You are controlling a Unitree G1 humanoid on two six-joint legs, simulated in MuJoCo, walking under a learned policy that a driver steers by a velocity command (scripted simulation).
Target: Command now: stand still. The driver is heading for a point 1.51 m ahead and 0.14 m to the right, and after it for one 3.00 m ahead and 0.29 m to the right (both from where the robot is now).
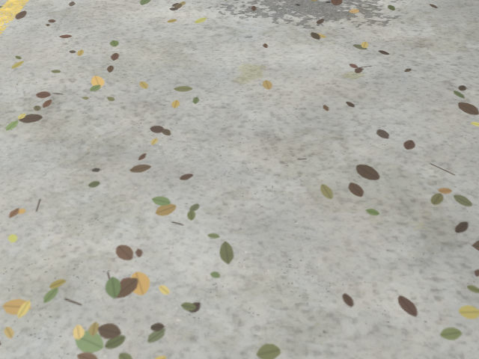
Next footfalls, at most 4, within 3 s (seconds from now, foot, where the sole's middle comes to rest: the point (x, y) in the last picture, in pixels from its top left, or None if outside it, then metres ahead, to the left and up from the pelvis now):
1.44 right None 0.47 -0.11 -0.77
2.02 left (211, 266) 0.79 0.12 -0.77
2.58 right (281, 189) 1.11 -0.12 -0.77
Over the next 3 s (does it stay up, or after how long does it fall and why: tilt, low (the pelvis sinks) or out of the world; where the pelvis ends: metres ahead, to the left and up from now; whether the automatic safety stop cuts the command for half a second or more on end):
stays up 1.16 -0.02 0.01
